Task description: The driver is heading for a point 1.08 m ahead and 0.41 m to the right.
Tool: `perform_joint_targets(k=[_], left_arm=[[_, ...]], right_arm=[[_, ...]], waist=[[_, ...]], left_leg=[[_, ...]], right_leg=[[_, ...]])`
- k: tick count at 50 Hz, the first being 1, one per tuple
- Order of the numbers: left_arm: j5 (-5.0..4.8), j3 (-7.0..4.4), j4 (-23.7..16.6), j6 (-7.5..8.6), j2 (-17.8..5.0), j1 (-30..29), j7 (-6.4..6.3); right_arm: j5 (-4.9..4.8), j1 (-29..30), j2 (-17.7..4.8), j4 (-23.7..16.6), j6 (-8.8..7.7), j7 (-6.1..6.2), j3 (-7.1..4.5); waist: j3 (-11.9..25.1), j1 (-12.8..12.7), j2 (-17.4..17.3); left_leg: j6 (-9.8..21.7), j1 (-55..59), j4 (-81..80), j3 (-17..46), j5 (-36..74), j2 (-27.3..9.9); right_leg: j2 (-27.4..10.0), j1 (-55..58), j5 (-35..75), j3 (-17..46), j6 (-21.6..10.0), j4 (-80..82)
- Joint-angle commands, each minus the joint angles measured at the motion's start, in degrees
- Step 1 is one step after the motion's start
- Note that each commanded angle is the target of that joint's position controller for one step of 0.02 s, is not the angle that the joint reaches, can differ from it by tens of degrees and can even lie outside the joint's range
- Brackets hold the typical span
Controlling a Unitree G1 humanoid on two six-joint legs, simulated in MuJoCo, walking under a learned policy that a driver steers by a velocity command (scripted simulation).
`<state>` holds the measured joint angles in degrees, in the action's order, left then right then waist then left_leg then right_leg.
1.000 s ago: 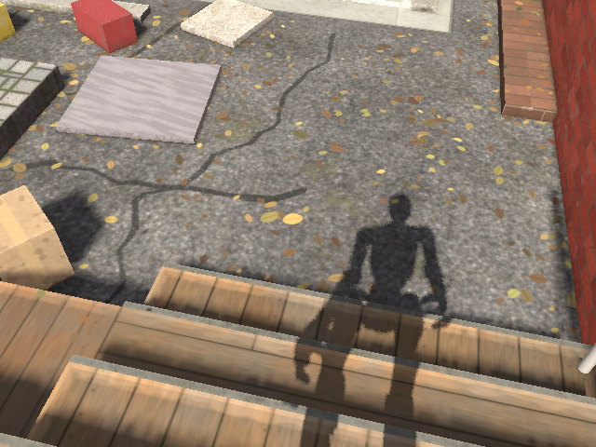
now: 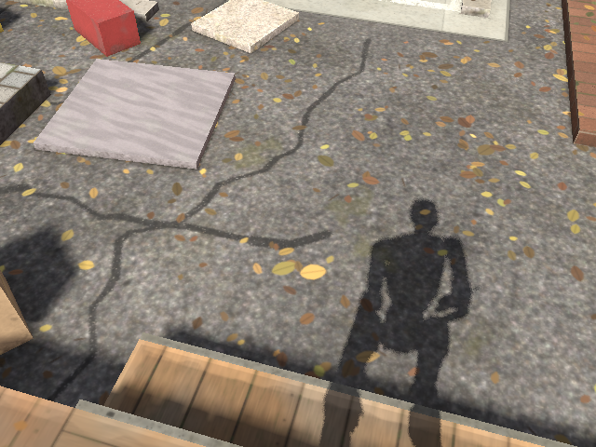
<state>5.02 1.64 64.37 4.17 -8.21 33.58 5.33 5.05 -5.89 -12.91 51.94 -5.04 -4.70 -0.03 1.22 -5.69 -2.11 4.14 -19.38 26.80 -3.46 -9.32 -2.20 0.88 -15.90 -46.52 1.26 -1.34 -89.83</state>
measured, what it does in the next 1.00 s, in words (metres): goes down, turning right: right foot 0.15 m lower, then left foot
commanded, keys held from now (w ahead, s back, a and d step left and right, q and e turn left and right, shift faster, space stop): e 1.00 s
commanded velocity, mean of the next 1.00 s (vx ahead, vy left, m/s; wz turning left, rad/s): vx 0.12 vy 0.00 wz -0.47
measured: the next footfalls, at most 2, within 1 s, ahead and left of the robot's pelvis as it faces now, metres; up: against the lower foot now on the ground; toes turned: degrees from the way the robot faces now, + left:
right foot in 0.54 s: +0.34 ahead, -0.21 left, -0.15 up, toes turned -22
left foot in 0.96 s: +0.42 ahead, +0.01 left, -0.15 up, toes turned -30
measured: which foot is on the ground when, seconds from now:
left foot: down 0.00-0.56, up 0.58-0.94, down 0.96-1.00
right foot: up 0.00-0.52, down 0.54-0.98, up 1.00-1.00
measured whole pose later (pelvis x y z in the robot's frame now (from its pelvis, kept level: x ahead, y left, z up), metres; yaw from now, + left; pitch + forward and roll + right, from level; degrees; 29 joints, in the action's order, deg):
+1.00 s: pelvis +0.35 -0.06 -0.17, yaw -30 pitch +5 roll +0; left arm 2.2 -2.0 46.2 4.6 -13.0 19.4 1.2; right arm 0.7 -11.5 -12.9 40.9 -2.2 2.6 -0.3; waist 2.8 -2.4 1.4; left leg 2.3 -23.5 39.4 -1.6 -22.5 2.4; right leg 2.6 -29.5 -20.8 7.4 -1.6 -43.8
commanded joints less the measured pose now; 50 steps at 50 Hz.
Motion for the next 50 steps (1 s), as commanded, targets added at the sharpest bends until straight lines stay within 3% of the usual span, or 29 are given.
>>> perform_joint_targets(k=[1, 3, 4, 5, 6, 8, 9, 11, 13, 17, 25, 27, 28, 29, 30, 31, 32, 33, 34, 35, 36, 37, 39, 43, 44, 47, 48, 49, 50], left_arm=[[-3.56, -0.78, -9.8, 1.81, -4.5, -8.0, 0.25], [-1.74, -1.84, -9.1, 2.17, -6.0, -8.4, -2.37], [-1.05, -1.64, -9.4, 1.76, -3.8, -9.7, -2.64], [-0.67, -1.72, -8.2, 1.7, -2.1, -10.3, -2.16], [-0.26, -2.21, -6.9, 0.94, -2.1, -7.4, -1.52], [-0.29, -2.3, -6.1, 0.75, -1.1, -5.0, -0.49], [-0.37, -2.07, -6.0, 0.98, -1.2, -3.7, 0.02], [-0.19, -2.17, -10.9, 0.74, -3.1, -14.6, -0.91], [-0.77, -2.05, -12.6, 0.31, -5.1, -19.3, -1.57], [0.41, -2.36, -14.9, -1.58, -5.9, -23.3, -0.69], [0.4, -2.89, -16.6, -1.88, -6.2, -34.3, -1.87], [-1.5, -5.82, -11.3, 0.29, -10.7, -18.5, -3.32], [-0.82, -8.28, -10.0, 0.52, -17.2, -9.4, -3.96], [-1.23, -9.7, -9.1, -0.05, -23.8, 1.0, -4.36], [-0.5, -9.66, -6.8, -0.07, -21.0, 10.0, -4.29], [-1.17, -9.71, -9.2, 0.58, -19.3, 6.0, -4.93], [-1.45, -8.75, -11.4, 0.52, -16.2, -0.7, -4.53], [-0.3, -7.55, -12.8, 0.09, -14.0, -6.2, -3.3], [-0.23, -6.95, -13.6, -0.16, -13.4, -8.3, -2.47], [-1.49, -4.88, -15.2, 1.03, -9.2, -12.4, -3.11], [-2.08, -4.7, -17.2, 1.95, -10.1, -14.3, -2.87], [-2.79, -4.53, -19.0, 2.49, -10.8, -16.2, -3.04], [-1.74, -5.01, -21.2, 2.18, -14.4, -17.9, -3.12], [-0.08, -4.55, -23.3, 1.74, -13.1, -19.0, -2.92], [-1.48, -5.11, -23.2, 1.76, -14.3, -17.1, -3.0], [-2.79, -6.48, -20.7, 1.0, -15.0, -11.7, -4.16], [-3.45, -6.14, -19.4, 0.64, -13.6, -9.1, -4.48], [-3.86, -4.52, -18.6, 0.84, -8.8, -4.8, -4.6], [-2.89, -2.14, -23.2, 1.31, -0.7, -5.7, -4.51]], right_arm=[[0.31, -27.9, -12.2, 6.9, 1.38, 0.23, -4.45], [0.57, -15.1, -2.0, 2.7, 0.59, 0.78, -0.64], [0.96, -13.4, 1.6, 2.5, -0.57, 1.91, 0.34], [-0.25, -12.9, 2.4, 1.8, -1.75, 2.68, 0.54], [-1.13, -16.0, 0.0, 3.2, -2.22, 3.02, 0.01], [0.88, -15.6, -3.1, 3.1, -2.08, 2.73, -0.82], [1.8, -14.7, -2.2, 3.2, -1.94, 2.61, -0.48], [0.07, -22.2, 0.2, 6.4, -2.59, 5.16, 0.19], [0.31, -24.6, 0.7, 7.0, -2.57, 6.93, 0.52], [0.55, -26.5, 3.3, 7.0, -1.94, 6.31, 2.23], [-0.5, -31.7, -2.7, 9.5, 0.98, 8.23, -1.71], [0.33, -26.2, -5.3, 8.8, 1.53, 6.41, -2.82], [1.26, -26.0, -2.0, 8.2, 2.03, 4.15, -1.2], [0.31, -28.6, 4.4, 3.2, 1.96, 1.98, 0.44], [-3.17, -14.0, -0.2, -3.4, 1.02, 0.84, -0.78], [-4.98, -3.1, -1.7, -9.8, -0.6, 1.6, -0.92], [-4.55, -0.6, -4.9, -11.5, -1.21, 3.26, -1.53], [-2.6, -6.5, -5.2, -9.3, -1.24, 4.7, -1.46], [-2.4, -11.3, -3.9, -8.6, -0.6, 6.07, -1.38], [-1.45, -16.5, -1.2, -7.0, 0.34, 6.81, -0.81], [-1.5, -17.6, -0.7, -7.6, 1.29, 6.84, -0.71], [-1.44, -18.2, -1.5, -7.0, 1.41, 5.8, -0.93], [-1.06, -14.2, -0.4, -8.6, 1.93, 4.15, -0.58], [0.18, -15.8, -3.3, -9.6, 1.87, 4.65, -0.98], [-0.67, -11.6, -4.6, -12.3, 2.09, 5.21, -1.67], [-4.99, -4.9, -5.5, -15.6, 2.98, 7.21, -1.5], [-6.21, -7.2, -6.7, -15.0, 2.6, 7.69, -2.24], [-6.18, -10.8, -9.7, -14.2, 2.16, 8.52, -3.36], [-4.32, -14.8, -15.4, -13.7, 1.41, 9.05, -5.28]], waist=[[2.2, 14.0, -0.1], [-2.0, 6.1, 5.3], [-5.7, 3.0, 1.1], [-6.4, 3.3, 1.2], [-4.3, 3.0, 0.0], [-1.0, 1.7, -0.5], [-0.5, 0.9, 0.5], [-2.3, 6.5, 0.6], [-1.9, 8.0, 3.5], [-5.5, 7.7, 0.2], [-10.4, 14.3, 0.1], [-1.8, 6.7, 3.9], [8.2, 1.8, 7.9], [29.2, 1.4, 19.9], [28.6, -6.4, 11.8], [19.9, -6.8, 9.4], [13.1, -3.4, 4.4], [6.2, 1.5, -0.4], [0.8, 6.4, 4.0], [-1.1, 9.9, 3.8], [-2.3, 11.3, 8.3], [0.0, 10.4, 4.9], [1.4, 10.1, 5.4], [4.7, 11.2, 7.5], [4.4, 9.4, 6.4], [5.3, 3.7, 8.5], [7.3, 4.1, 8.0], [13.9, 4.4, 1.8], [15.7, 4.2, -14.3]], left_leg=[[16.3, 41.6, -0.9, 23.5, 21.2, -24.0], [14.0, 14.2, -5.1, 13.9, 26.1, -19.2], [12.2, 2.6, -7.0, 10.8, 31.8, -17.0], [12.2, -3.5, -10.7, 6.2, 33.6, -14.3], [13.6, -2.9, -10.0, 4.5, 34.2, -13.3], [12.8, -3.7, -4.7, 1.3, 39.9, -12.1], [11.6, -5.7, -2.3, 1.2, 40.2, -12.9], [11.1, 11.4, -0.1, 5.7, 33.9, -16.4], [9.2, 16.5, 5.4, 4.2, 26.2, -15.3], [6.3, 0.2, 7.5, 0.7, 11.4, -13.1], [3.4, 11.5, 16.5, 4.1, 3.3, -18.6], [-0.8, 4.7, 35.2, -5.6, 4.2, -11.1], [-5.3, -8.8, 50.7, -7.6, -10.1, -7.7], [-10.6, -21.2, 81.3, -6.8, -46.0, -1.3], [-10.9, -36.6, 90.8, -0.7, -49.4, -0.5], [-10.4, -47.6, 87.4, 2.1, -49.6, -2.9], [-9.3, -47.1, 82.8, 3.0, -46.7, -5.3], [-8.0, -36.6, 72.6, 6.0, -38.8, -8.0], [-7.5, -27.6, 70.9, 5.0, -36.4, -6.6], [-6.2, -20.9, 60.5, 7.1, -19.5, -6.3], [-5.7, -18.5, 63.0, 4.2, -14.1, -3.1], [-6.1, -16.9, 54.9, 4.3, -5.3, -1.9], [-7.1, -10.7, 38.8, 2.3, 1.5, -0.9], [-8.0, -2.0, 43.7, 2.8, 5.2, 0.1], [-9.1, -4.8, 34.2, 1.5, -9.2, 1.5], [-7.8, -10.5, 9.8, 6.4, -11.0, 2.3], [-5.5, -5.0, 3.2, 6.6, -2.8, 2.8], [1.6, 11.0, 1.9, 10.9, 14.9, -3.1], [20.9, 31.9, 1.0, 26.3, 47.4, -18.3]], right_leg=[[-3.1, -50.7, 13.2, 3.7, -2.2, -16.1], [-7.9, -32.9, 28.2, 5.9, -3.3, 3.1], [-10.2, -26.4, 33.3, 6.7, -3.9, 11.2], [-9.5, -20.6, 40.1, 4.9, -3.6, 20.7], [-7.8, -19.0, 41.8, 3.3, -2.7, 23.8], [-7.7, -16.5, 45.5, 1.1, -0.3, 26.3], [-8.3, -13.9, 49.6, 2.5, 0.4, 25.4], [-11.1, -33.2, 58.9, 7.9, 1.6, 37.9], [-11.8, -38.0, 70.7, 9.1, 1.5, 48.7], [-9.3, -23.3, 72.2, 1.3, -0.4, 50.9], [-7.0, -16.2, 55.3, -4.5, -1.5, 71.7], [-2.5, 9.8, 69.5, -10.6, -3.8, 75.0], [-7.6, 33.9, 91.6, -6.1, -9.7, 69.4], [-22.6, 61.1, 118.5, 10.1, -25.3, 51.7], [-24.8, 64.8, 121.7, 17.5, -25.7, 53.4], [-26.2, 56.1, 105.5, 17.8, -23.9, 55.8], [-25.7, 40.6, 89.6, 16.6, -22.5, 58.9], [-24.9, 20.9, 84.4, 12.3, -21.1, 61.5], [-23.8, 3.8, 85.2, 11.2, -22.7, 65.3], [-18.7, -8.1, 75.4, 9.7, -20.0, 68.0], [-16.3, -14.8, 73.3, 9.8, -20.6, 69.4], [-15.2, -17.7, 65.5, 8.7, -20.7, 69.8], [-11.8, -19.3, 58.9, 8.7, -17.7, 70.3], [-11.5, -21.2, 55.6, 14.1, -15.0, 61.7], [-11.7, -16.9, 54.8, 16.1, -15.9, 62.7], [-16.4, 1.0, 52.6, 28.9, -16.5, 59.1], [-15.9, 1.1, 52.3, 31.0, -16.1, 56.5], [-11.4, -6.0, 41.5, 25.9, -11.1, 49.3], [3.0, -32.0, 16.0, 7.6, -0.9, 34.7]])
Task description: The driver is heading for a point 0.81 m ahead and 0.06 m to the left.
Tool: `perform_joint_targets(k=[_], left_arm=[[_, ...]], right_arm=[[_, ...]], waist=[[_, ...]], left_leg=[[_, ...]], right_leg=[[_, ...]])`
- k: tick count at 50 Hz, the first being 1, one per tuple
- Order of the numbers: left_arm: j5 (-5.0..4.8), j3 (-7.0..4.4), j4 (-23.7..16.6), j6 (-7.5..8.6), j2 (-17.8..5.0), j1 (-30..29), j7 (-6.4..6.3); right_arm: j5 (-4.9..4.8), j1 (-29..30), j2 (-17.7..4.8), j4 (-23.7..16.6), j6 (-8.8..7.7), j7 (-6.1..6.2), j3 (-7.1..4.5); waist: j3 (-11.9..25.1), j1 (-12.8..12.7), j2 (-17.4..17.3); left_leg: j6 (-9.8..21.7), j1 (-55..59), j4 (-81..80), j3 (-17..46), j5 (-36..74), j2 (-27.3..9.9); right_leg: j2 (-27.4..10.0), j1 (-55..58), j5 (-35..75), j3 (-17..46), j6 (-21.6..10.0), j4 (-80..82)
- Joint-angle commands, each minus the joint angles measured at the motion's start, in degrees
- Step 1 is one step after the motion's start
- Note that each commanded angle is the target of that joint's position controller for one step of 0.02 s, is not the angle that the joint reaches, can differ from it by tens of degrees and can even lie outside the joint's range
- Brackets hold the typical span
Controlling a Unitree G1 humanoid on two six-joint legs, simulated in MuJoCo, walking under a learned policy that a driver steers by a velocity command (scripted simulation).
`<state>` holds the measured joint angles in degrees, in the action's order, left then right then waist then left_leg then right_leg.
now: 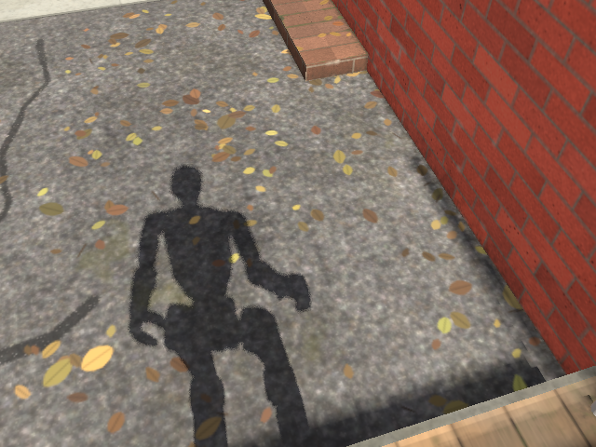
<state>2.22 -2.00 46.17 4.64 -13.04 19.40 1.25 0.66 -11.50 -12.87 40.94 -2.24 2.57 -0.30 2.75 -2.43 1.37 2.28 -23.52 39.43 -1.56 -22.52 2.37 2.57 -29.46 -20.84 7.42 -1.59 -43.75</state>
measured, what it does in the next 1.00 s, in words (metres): walks ahead: right foot, then right foot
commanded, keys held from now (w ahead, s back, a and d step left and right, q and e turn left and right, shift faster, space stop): e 0.02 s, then no key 0.42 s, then w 0.56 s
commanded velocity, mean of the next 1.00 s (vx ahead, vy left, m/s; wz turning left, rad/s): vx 0.17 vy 0.00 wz -0.15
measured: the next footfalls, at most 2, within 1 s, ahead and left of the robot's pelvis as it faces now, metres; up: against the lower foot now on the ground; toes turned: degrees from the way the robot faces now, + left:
right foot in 0.40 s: +0.06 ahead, -0.15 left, +0.00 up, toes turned -7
right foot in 0.76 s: +0.14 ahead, -0.12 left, +0.00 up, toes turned -11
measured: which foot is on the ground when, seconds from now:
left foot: down 0.00-0.76, up 0.78-1.00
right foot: up 0.00-0.38, down 0.40-0.52, up 0.54-0.74, down 0.76-1.00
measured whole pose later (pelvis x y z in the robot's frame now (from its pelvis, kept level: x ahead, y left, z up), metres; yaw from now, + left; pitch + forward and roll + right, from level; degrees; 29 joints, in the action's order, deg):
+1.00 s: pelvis +0.13 -0.06 +0.02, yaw -6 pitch -2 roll -1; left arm 0.9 -3.3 61.0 3.4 -12.4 21.4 -0.1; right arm 1.7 -14.4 -15.0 54.3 1.1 -1.1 -5.2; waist -2.4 0.5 -3.3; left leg 2.3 -30.7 55.9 3.8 -4.2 -3.2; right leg 4.6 -7.4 -17.4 -6.3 -5.4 -26.4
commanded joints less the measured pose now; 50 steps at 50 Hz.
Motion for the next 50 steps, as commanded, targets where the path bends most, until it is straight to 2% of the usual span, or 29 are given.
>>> perform_joint_targets(k=[1, 2, 3, 4, 5, 6, 8, 12, 16, 20, 22, 24, 26, 27, 29, 31, 32, 33, 36, 38, 39, 40, 41, 42, 44, 46, 47, 49, 50], left_arm=[[-0.33, 0.2, -8.3, 0.41, -1.9, -3.1, -1.07], [-1.21, -0.54, -7.3, -0.99, -4.3, -5.1, -2.3], [-1.35, -1.37, -5.9, -1.86, -6.6, -2.4, -3.52], [-0.21, -2.24, -4.0, -1.96, -8.8, 0.2, -4.06], [1.29, -1.82, -3.8, -1.71, -8.0, 1.7, -3.81], [2.38, -1.28, -3.7, -1.53, -6.6, 3.1, -2.98], [1.52, -1.01, -2.6, -1.49, -5.3, 5.2, -1.07], [0.99, -1.58, 0.2, -0.9, -5.4, 5.0, 1.38], [0.39, -0.81, 1.9, -1.91, -2.8, -1.6, 3.61], [-2.58, -1.16, 2.1, -1.17, -6.8, -4.0, 2.67], [-2.28, -0.71, 2.8, -1.1, -7.4, -5.8, 1.84], [-2.43, -0.88, 4.4, -1.55, -6.1, -5.0, 1.5], [-0.65, -1.73, 3.7, -1.91, -7.3, -5.9, 0.23], [0.79, -1.47, 3.7, -1.63, -5.8, -6.0, -0.59], [0.91, 0.24, 2.2, -0.53, -1.0, -11.2, -1.58], [1.08, 0.87, 1.4, 0.36, 0.9, -13.8, -1.31], [-3.52, -1.76, 1.3, -1.64, -4.2, -17.1, -1.32], [-3.1, -1.37, 1.9, -2.55, -3.3, -13.9, -0.98], [-1.64, -1.26, 6.3, -4.55, -1.2, -4.3, 0.27], [-0.57, -2.83, 12.0, -5.06, -4.9, 8.4, -0.06], [-0.03, -4.28, 13.5, -4.34, -11.4, 13.8, -0.76], [-1.58, -4.96, 14.1, -4.27, -15.6, 14.2, -0.85], [-2.11, -4.19, 12.6, -4.15, -12.7, 8.4, -0.88], [-1.87, -3.34, 10.5, -3.77, -9.6, 1.9, -0.82], [-1.25, -2.83, 8.8, -2.66, -7.1, -3.9, -1.14], [-0.88, -2.82, 10.5, -1.42, -6.5, -2.1, -1.1], [-0.79, -2.36, 10.9, -0.71, -6.1, -1.1, -1.1], [-1.41, -1.83, 12.2, 0.38, -4.8, -0.7, -1.67], [-1.65, -1.83, 12.7, 0.72, -4.8, -0.8, -1.95]], right_arm=[[6.13, -16.8, -12.5, -2.0, -2.27, 0.19, -4.94], [7.38, -17.2, -12.2, 0.4, -2.06, -1.4, -5.14], [4.98, -12.1, -9.6, -0.2, -1.52, -3.36, -4.66], [2.51, -6.7, -6.5, -2.0, -1.34, -4.7, -3.56], [1.55, -4.8, -6.6, -1.9, -1.52, -5.21, -3.59], [2.33, -3.3, -6.8, -2.4, -1.59, -5.49, -3.71], [3.5, -4.4, -7.0, -1.4, -2.12, -5.78, -3.52], [0.55, -4.9, -3.4, 2.1, -2.95, -7.47, -1.32], [-1.81, -4.1, -6.4, 5.0, -4.35, -8.36, -0.56], [-3.01, -1.4, -10.0, 5.7, -4.83, -11.17, -1.55], [-2.1, -7.9, -8.3, 7.5, -4.63, -10.52, -1.77], [0.18, -5.1, -10.4, 8.4, -4.5, -9.34, -3.2], [1.33, -9.8, -13.4, 10.8, -4.75, -7.22, -5.79], [1.59, -12.3, -12.2, 11.6, -4.95, -5.87, -6.24], [1.56, -14.6, -6.4, 11.6, -4.88, -3.4, -5.19], [2.5, -12.4, -5.8, 11.1, -4.75, -2.28, -5.14], [0.01, -8.4, -9.0, 10.9, -1.58, -2.79, -5.31], [-0.35, -6.9, -9.7, 10.7, -0.37, -3.07, -5.54], [-0.74, -7.1, -9.0, 12.1, 1.33, -3.4, -5.53], [0.74, -2.5, -9.0, 11.3, 1.36, -3.14, -5.65], [1.01, -1.8, -5.5, 9.2, 1.14, -3.46, -4.75], [1.08, -6.0, -5.2, 8.7, 1.93, -3.13, -4.86], [1.25, -4.8, -7.2, 9.4, 2.27, -2.67, -5.2], [0.31, -4.7, -8.0, 9.7, 2.03, -2.71, -5.4], [0.66, -7.2, -7.9, 11.6, 2.05, -2.92, -5.66], [1.71, -9.2, -7.3, 13.1, 2.88, -3.21, -5.69], [1.1, -8.1, -7.2, 12.8, 3.23, -3.34, -5.94], [0.76, -3.4, -6.3, 11.1, 3.26, -3.72, -5.93], [1.38, -0.5, -5.7, 10.2, 3.17, -3.93, -5.63]], waist=[[7.6, 10.8, -9.8], [4.2, 9.9, -0.8], [4.0, 6.4, -3.3], [4.8, 3.6, -5.9], [4.8, 1.2, -6.5], [5.9, 0.1, -5.7], [4.6, 0.1, -3.8], [1.5, -0.1, -4.6], [-1.9, 1.3, -6.2], [-0.3, 0.2, -5.2], [2.3, 5.0, -1.8], [-4.9, 4.4, -1.4], [-8.2, 7.1, -5.4], [-9.8, 8.3, -6.1], [-10.3, 10.7, -7.4], [-9.6, 10.0, -6.6], [-11.6, 7.0, -4.9], [-7.0, 5.0, -7.2], [-4.0, 1.6, -10.5], [-4.2, -5.3, -7.7], [-2.7, -7.5, 9.5], [-1.7, -4.7, 14.6], [-8.3, -2.7, 7.0], [-11.2, -0.2, 3.4], [-10.4, 3.6, 1.9], [-7.8, 4.5, 1.5], [-7.5, 4.9, -0.4], [-8.8, 4.8, 2.0], [-9.1, 4.4, 3.5]], left_leg=[[30.9, 38.9, -15.1, 38.4, 65.2, -31.1], [26.6, 36.9, -15.3, 33.5, 65.3, -29.5], [21.8, 30.6, -14.6, 26.1, 64.2, -25.9], [17.3, 23.6, -13.8, 19.3, 66.3, -21.6], [13.5, 17.3, -13.3, 13.9, 65.3, -18.0], [12.5, 11.9, -14.6, 10.1, 60.2, -15.6], [13.5, 7.7, -17.6, 6.8, 49.8, -14.2], [9.1, 8.0, -18.8, 5.8, 28.4, -13.2], [2.3, 1.8, -18.5, 5.6, 2.8, -10.3], [0.6, 5.4, -14.9, 11.5, 18.3, -13.7], [0.0, 9.7, -15.2, 10.2, 15.9, -10.7], [0.9, 10.3, -18.7, 5.9, -6.7, -9.9], [10.2, 11.8, -24.3, 11.3, -21.2, -14.0], [14.6, 15.8, -26.6, 15.8, -22.8, -18.3], [18.1, 24.7, -29.5, 22.2, -17.2, -23.8], [17.2, 25.0, -30.9, 18.9, -10.5, -23.0], [10.4, 23.2, -25.3, 12.3, 15.9, -17.0], [8.0, 23.9, -21.9, 7.2, 28.7, -15.4], [5.5, 11.9, -17.1, 2.2, 17.1, -13.7], [4.2, -2.0, -4.0, 0.6, 12.4, -11.9], [1.5, -8.9, 19.2, -5.9, 0.3, -4.6], [2.7, -17.3, 27.4, 0.0, -16.2, 1.1], [3.7, -20.9, 30.1, 5.3, -11.3, -3.0], [3.6, -18.7, 28.3, 6.1, -4.1, -5.0], [1.3, -12.3, 24.0, 5.7, 4.4, -7.2], [0.5, -9.7, 25.4, 5.7, 9.4, -7.0], [0.2, -9.3, 22.1, 5.7, 15.3, -6.1], [-0.4, -8.7, 13.7, 5.6, 24.2, -5.4], [-0.9, -8.0, 9.7, 5.4, 29.6, -5.1]], right_leg=[[6.6, -38.2, -22.7, 2.5, 5.5, -21.4], [4.6, -42.0, -17.1, 6.3, 7.3, -29.8], [3.9, -40.2, -11.0, 6.2, 8.4, -33.3], [3.9, -34.0, -4.4, 6.1, 8.2, -34.5], [4.1, -29.9, 1.0, 2.9, 7.8, -39.6], [4.6, -26.3, 4.9, 1.0, 7.4, -44.1], [4.6, -23.2, 10.8, 1.3, 6.7, -46.4], [-1.0, -20.6, 16.5, 3.6, 8.4, -34.9], [-8.0, -4.8, 13.0, -4.5, 11.3, -5.4], [-7.4, 9.6, 17.6, -7.3, 9.0, 10.9], [-7.2, 12.3, 13.6, -6.4, 4.7, 12.3], [-6.6, 4.2, 4.0, -5.7, 4.0, 16.9], [-3.6, 0.1, -7.1, -8.8, 2.5, 10.8], [-3.7, -4.1, -5.9, -10.0, 1.5, 7.8], [-5.2, -10.9, -2.3, -8.6, -0.6, 6.6], [-5.4, -8.3, -3.3, -8.8, -2.6, 4.0], [-4.1, -5.4, 3.3, -10.7, -1.8, 8.0], [-2.0, 0.0, 6.4, -13.0, -1.6, 8.9], [0.3, 18.0, 8.2, -16.0, -1.9, 10.5], [-1.5, 34.0, 9.4, -11.4, -3.9, 10.1], [-13.7, 36.7, 2.3, 6.1, -7.1, 23.3], [-23.2, 34.2, -14.0, 26.9, -13.1, 32.4], [-23.9, 29.1, -25.1, 25.3, -14.2, 34.0], [-21.4, 23.4, -21.7, 20.5, -13.0, 34.6], [-16.5, 19.2, -7.2, 10.9, -11.1, 34.7], [-14.9, 19.0, 4.8, 5.7, -11.1, 31.9], [-11.9, 18.9, 7.7, 1.5, -10.0, 30.5], [-9.5, 16.5, 8.2, -2.5, -8.4, 28.3], [-9.2, 14.8, 5.8, -2.6, -8.7, 26.5]])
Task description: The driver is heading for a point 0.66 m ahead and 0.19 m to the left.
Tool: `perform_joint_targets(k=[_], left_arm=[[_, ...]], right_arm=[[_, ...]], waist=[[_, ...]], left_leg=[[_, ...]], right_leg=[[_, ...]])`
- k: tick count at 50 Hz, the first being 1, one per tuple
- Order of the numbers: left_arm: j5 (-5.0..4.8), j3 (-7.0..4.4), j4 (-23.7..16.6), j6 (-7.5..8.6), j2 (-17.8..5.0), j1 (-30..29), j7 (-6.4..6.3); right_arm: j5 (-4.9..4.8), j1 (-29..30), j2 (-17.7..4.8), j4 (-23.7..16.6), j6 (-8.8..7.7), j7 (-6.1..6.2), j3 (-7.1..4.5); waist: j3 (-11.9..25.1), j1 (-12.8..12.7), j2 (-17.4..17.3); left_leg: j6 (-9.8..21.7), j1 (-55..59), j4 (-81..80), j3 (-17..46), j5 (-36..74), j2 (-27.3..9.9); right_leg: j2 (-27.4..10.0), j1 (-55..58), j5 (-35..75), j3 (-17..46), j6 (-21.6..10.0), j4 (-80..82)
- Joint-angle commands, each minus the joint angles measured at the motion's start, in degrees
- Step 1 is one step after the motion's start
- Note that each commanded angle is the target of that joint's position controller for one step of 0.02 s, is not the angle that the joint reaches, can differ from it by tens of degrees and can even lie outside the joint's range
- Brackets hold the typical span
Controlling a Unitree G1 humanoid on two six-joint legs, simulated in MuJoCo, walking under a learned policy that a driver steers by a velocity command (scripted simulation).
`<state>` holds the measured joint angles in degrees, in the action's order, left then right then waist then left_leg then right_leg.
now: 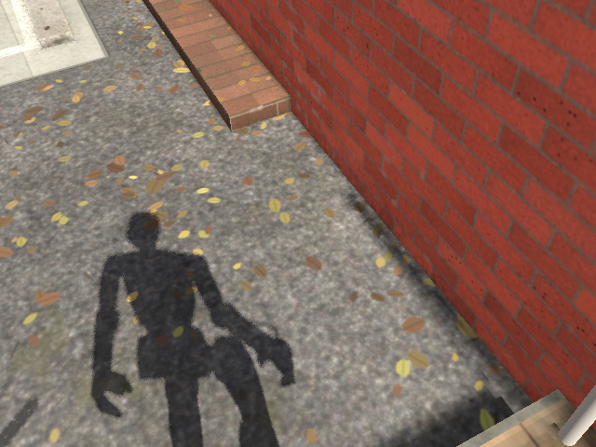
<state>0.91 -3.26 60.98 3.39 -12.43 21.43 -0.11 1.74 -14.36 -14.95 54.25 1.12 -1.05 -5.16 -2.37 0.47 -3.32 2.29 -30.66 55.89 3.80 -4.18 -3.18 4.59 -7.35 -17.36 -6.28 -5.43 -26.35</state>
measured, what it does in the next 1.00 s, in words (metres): goes down: left foot 0.15 m lower, then right foot 0.15 m lower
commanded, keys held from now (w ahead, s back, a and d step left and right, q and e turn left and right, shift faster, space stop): w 0.44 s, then w+q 0.54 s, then no key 0.02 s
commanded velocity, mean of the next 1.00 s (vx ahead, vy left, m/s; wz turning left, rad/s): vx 0.49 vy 0.00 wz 0.20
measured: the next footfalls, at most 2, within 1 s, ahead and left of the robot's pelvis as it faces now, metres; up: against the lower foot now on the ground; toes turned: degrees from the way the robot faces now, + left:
left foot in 0.30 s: +0.25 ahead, +0.09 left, -0.15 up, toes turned +2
right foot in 0.84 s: +0.64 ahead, -0.13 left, -0.30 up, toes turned +7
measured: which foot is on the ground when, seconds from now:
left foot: up 0.00-0.28, down 0.30-0.84, up 0.86-1.00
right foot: down 0.00-0.32, up 0.34-0.82, down 0.84-1.00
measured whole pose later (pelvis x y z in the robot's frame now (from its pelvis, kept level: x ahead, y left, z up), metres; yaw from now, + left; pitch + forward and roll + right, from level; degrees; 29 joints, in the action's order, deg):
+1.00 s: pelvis +0.56 -0.03 -0.30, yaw +14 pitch +2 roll -1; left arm 0.6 -1.5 55.8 4.6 -12.9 15.6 0.5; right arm -3.3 -20.9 -11.8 52.2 -1.4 3.1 -2.7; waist 2.1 2.1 -1.7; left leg 0.7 -42.5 102.3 2.6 -23.3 -1.2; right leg -1.5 -19.1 -16.3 -7.1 -1.5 -33.2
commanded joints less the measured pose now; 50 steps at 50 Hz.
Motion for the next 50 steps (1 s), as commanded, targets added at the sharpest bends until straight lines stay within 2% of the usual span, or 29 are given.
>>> perform_joint_targets(k=[1, 7, 12, 14, 15, 16, 17, 18, 19, 20, 21, 22, 23, 25, 27, 30, 31, 34, 36, 37, 39, 40, 41, 42, 43, 44, 45, 47, 50], left_arm=[[-0.12, -0.38, -2.0, 2.0, -5.3, -1.8, -0.78], [1.55, 0.45, -0.4, 0.89, -5.3, 5.2, -1.94], [1.79, 0.21, 0.6, 0.12, -5.7, 7.1, -2.65], [1.98, 0.48, 0.9, -0.19, -5.1, 6.3, -2.23], [1.52, 0.21, 1.4, -0.48, -6.7, 5.6, -2.25], [0.49, -0.35, 1.9, -0.75, -6.2, 8.7, -2.15], [-1.39, -0.44, 1.4, -0.81, -4.0, 12.4, -2.84], [-1.7, -0.49, 0.2, -0.52, -5.4, 10.6, -3.1], [-1.33, -0.67, -2.8, -0.29, -6.2, 4.4, -3.06], [0.79, -1.01, -4.4, -0.57, -7.0, -3.1, -2.67], [1.52, -1.21, -4.8, -1.19, -6.9, -6.9, -1.98], [1.24, -1.04, -4.2, -1.72, -5.4, -7.1, -1.78], [3.81, 4.09, -7.1, 1.83, 6.1, 0.1, 0.58], [6.82, 3.49, -6.3, 2.81, 2.2, -3.5, 3.1], [6.63, 3.57, -8.5, 1.03, -2.2, -7.8, 3.48], [6.93, 5.19, -10.9, 0.35, -1.6, -9.8, 3.22], [6.43, 6.42, -12.8, 0.43, -0.4, -15.7, 3.05], [7.32, 7.12, -15.9, 0.66, -0.8, -28.7, 3.5], [5.19, 7.92, -17.8, -0.25, 0.5, -29.5, 4.85], [4.72, 7.28, -18.5, -0.33, -1.9, -27.8, 5.11], [4.61, 5.86, -17.4, -0.51, -6.3, -23.1, 4.25], [-7.57, 1.34, -17.2, 1.32, -11.0, -18.9, 1.45], [-7.38, 0.49, -13.9, 1.89, -12.9, -6.9, 0.41], [-4.06, -0.26, -8.5, 2.43, -12.9, 7.0, 0.45], [-0.75, -0.21, -7.1, 2.22, -13.3, 13.3, 1.19], [-1.0, -1.91, -6.5, 1.44, -16.0, 15.8, 1.65], [-1.57, -1.31, -6.8, 1.04, -11.7, 12.8, 1.5], [-0.21, 0.56, -8.1, 1.25, -6.1, 0.9, 0.2], [0.14, 2.47, -7.9, 2.61, -0.6, -8.7, 0.4]], right_arm=[[0.43, 3.5, -3.2, -3.4, -0.2, -0.66, -0.67], [0.68, 12.5, -0.5, -5.7, -1.53, -1.61, 0.82], [-1.42, 15.0, 0.0, -6.6, -3.06, -1.8, 1.89], [-1.28, 1.7, -0.2, -1.6, -3.54, -0.95, 1.3], [-0.41, -9.8, -1.3, 2.6, -3.72, -0.24, 0.53], [0.25, -16.6, -5.5, 5.5, -3.84, -0.22, -0.72], [0.2, -21.1, -6.5, 5.2, -4.08, -0.62, -0.57], [-1.02, -22.0, -6.6, 4.4, -3.39, -0.82, -0.37], [-0.86, -19.2, -10.3, 4.2, -3.15, 0.21, -1.64], [-0.65, -14.2, -6.1, 2.9, -3.56, 0.9, -0.52], [-0.47, -10.3, -3.3, 2.6, -4.21, 1.05, 0.69], [0.39, -10.0, -1.6, 4.0, -5.31, 1.07, 1.49], [8.0, -7.0, 4.5, 5.1, -8.34, -1.32, 4.21], [5.25, 0.3, 1.7, 1.5, -11.46, -1.89, 3.54], [3.98, -3.5, 0.0, 3.9, -10.97, -1.97, 4.36], [3.64, -11.4, -1.7, 5.0, -10.65, -1.92, 4.75], [3.62, -16.5, 2.4, 7.7, -10.85, -0.73, 5.55], [1.91, -28.0, 6.1, 8.8, -10.02, 2.13, 6.37], [3.37, -23.4, -0.9, 7.1, -8.53, -0.58, 5.34], [3.45, -20.5, -3.1, 5.5, -8.48, -1.98, 4.67], [1.75, -18.2, -3.7, 3.5, -8.98, -2.27, 3.7], [-4.82, -17.0, -0.8, 3.4, -6.7, 0.49, 2.96], [-3.57, -17.4, -1.0, 4.9, -6.05, 1.07, 3.21], [-3.99, -19.9, 3.7, 6.4, -6.3, 1.15, 3.64], [-5.73, -29.5, 8.5, 7.9, -6.57, 1.56, 4.56], [-7.73, -27.5, 4.5, 2.4, -7.59, 2.21, 4.48], [-8.03, -18.7, 2.9, -1.5, -6.89, 3.25, 3.88], [-5.56, -5.4, 2.2, -6.5, -4.59, 5.1, 3.12], [-4.38, -7.6, 4.9, -8.0, -1.24, 4.33, 2.39]], waist=[[-2.8, 0.7, 7.8], [-3.8, -4.6, 5.7], [-7.8, -7.5, 4.8], [-2.6, -2.2, 1.9], [0.5, 3.7, -1.5], [3.9, 4.8, -10.1], [13.8, 3.1, -9.8], [14.4, 4.4, -2.3], [11.9, 5.2, -5.0], [4.0, 4.3, 1.1], [-2.8, 2.5, 2.9], [-5.6, 0.9, 3.9], [-10.7, -3.0, 5.5], [-3.7, -2.0, 3.2], [0.1, -2.0, -0.7], [3.0, -1.7, 4.2], [1.1, 2.4, 4.7], [-1.9, 10.9, 4.3], [-2.0, 8.3, 0.3], [-2.6, 5.4, -0.4], [-5.4, 2.3, 2.7], [-3.1, 0.9, 4.9], [1.7, -4.7, 3.1], [11.2, -7.7, 4.4], [21.5, -7.3, 13.8], [29.3, -8.2, 21.4], [24.4, -8.7, 15.2], [7.9, -4.8, 3.8], [-3.7, 3.5, 7.4]], left_leg=[[-1.0, -1.1, -8.1, -0.6, 14.7, 1.1], [-0.8, -2.8, -16.7, -1.7, 22.2, 1.8], [-0.4, 5.9, -30.5, -3.8, 19.2, 1.1], [1.1, 23.3, -29.4, -8.3, 19.0, 3.6], [1.9, 33.0, -36.3, -9.9, 18.3, 5.1], [5.7, 45.1, -35.8, -1.0, 30.1, -3.2], [8.4, 62.5, -14.5, 8.5, 42.8, -13.4], [9.5, 61.9, -16.7, 12.2, 41.1, -16.6], [18.6, 56.7, -28.0, 24.2, 10.5, -23.7], [19.1, 45.3, -34.1, 26.9, -9.7, -23.0], [17.6, 34.5, -36.3, 24.2, -9.0, -20.4], [15.3, 25.2, -34.5, 20.9, -2.5, -17.8], [11.7, 9.9, -36.7, 15.3, -7.7, -11.0], [14.0, -4.8, -37.4, 6.1, -12.4, -3.3], [15.9, -3.2, -34.9, 7.8, -12.1, -2.3], [16.7, 6.9, -25.1, 12.3, 9.7, -4.3], [16.1, 21.1, -20.8, 15.7, 0.0, -4.9], [14.2, 34.7, -12.3, 17.7, -13.4, -2.2], [13.3, 2.5, -17.4, 14.1, -18.4, 1.1], [13.0, -4.1, -16.9, 15.6, -19.5, 0.5], [11.0, 0.5, -10.7, 17.2, -20.5, 0.7], [7.2, 12.1, -2.1, 17.8, -2.7, 2.7], [4.6, 11.9, 12.4, 15.0, -1.2, 3.2], [2.1, -2.2, 29.9, 12.1, -15.8, 7.1], [-0.8, -20.1, 56.5, 10.7, -49.0, 10.6], [-3.5, -29.3, 65.7, 8.7, -43.6, 7.0], [-3.8, -35.6, 59.2, 4.1, -34.2, 3.4], [-3.4, -32.2, 58.2, -1.2, -21.0, 0.5], [-0.2, -19.6, 35.7, 4.8, -10.5, -3.1]], right_leg=[[-11.4, -6.7, 1.4, 11.8, -5.5, 7.4], [-13.3, -7.9, -3.5, 16.3, -7.7, -6.8], [-13.2, -10.1, 1.3, 17.2, -7.4, -17.5], [-11.8, -15.3, 7.7, 13.9, -7.0, -31.5], [-8.2, -15.2, 15.9, 9.1, -6.1, -45.7], [-2.2, -25.3, -7.3, 5.6, -4.7, -69.4], [-1.5, -41.8, -32.8, 7.3, -3.8, -88.6], [-2.6, -50.3, -27.5, 9.6, -4.6, -92.4], [-2.4, -60.3, -20.3, 7.0, -2.9, -94.1], [-6.9, -62.5, -15.0, 8.1, -0.9, -83.9], [-8.2, -59.5, -12.0, 8.5, 0.7, -78.1], [-8.7, -54.9, -6.8, 11.8, 1.2, -73.1], [-11.9, -53.3, 20.4, 22.7, -1.5, -62.8], [-10.2, -32.8, 32.0, 11.2, 0.0, -38.8], [-11.0, -32.2, 27.1, 8.4, 2.4, -37.4], [-10.1, -34.9, 22.2, 6.4, 5.7, -35.8], [-13.9, -48.8, 29.2, 15.0, 6.9, -27.2], [-13.7, -60.6, 39.2, 12.4, 7.3, -4.1], [-9.8, -23.4, 43.7, 3.6, 5.5, -3.1], [-9.8, -14.3, 40.3, 3.5, 5.5, -7.7], [-9.5, -9.4, 33.2, 4.1, 5.3, -0.9], [-7.8, -8.4, 25.3, 10.8, 3.8, 9.2], [-11.0, 1.8, 37.2, 8.9, 3.5, 7.3], [-15.8, 23.2, 54.2, 10.5, 1.7, -4.4], [-28.3, 43.1, 72.9, 18.6, -4.6, -19.5], [-36.0, 45.4, 47.7, 35.6, -12.0, -10.7], [-34.7, 38.7, 16.7, 37.3, -11.6, 0.4], [-31.8, 11.5, 7.3, 32.3, -10.2, 9.7], [-24.4, -16.5, 12.3, 15.5, -3.3, 11.9]])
